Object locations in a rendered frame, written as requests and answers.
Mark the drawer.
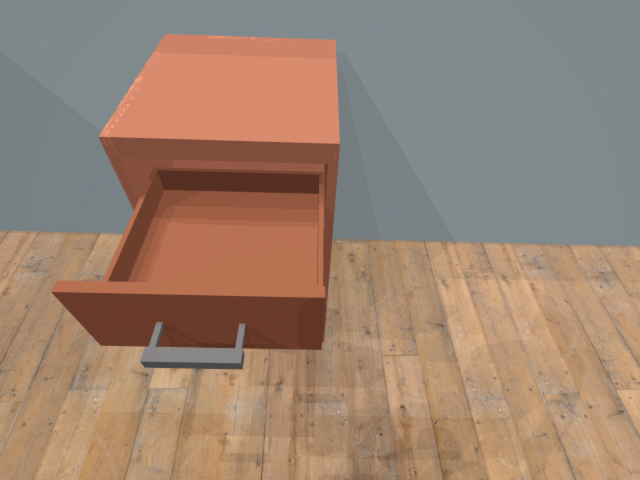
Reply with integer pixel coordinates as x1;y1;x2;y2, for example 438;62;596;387
51;167;325;350

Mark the cabinet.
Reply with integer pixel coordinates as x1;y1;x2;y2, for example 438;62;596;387
98;34;340;342

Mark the handle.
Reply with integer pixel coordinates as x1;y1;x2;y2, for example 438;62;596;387
140;322;246;369

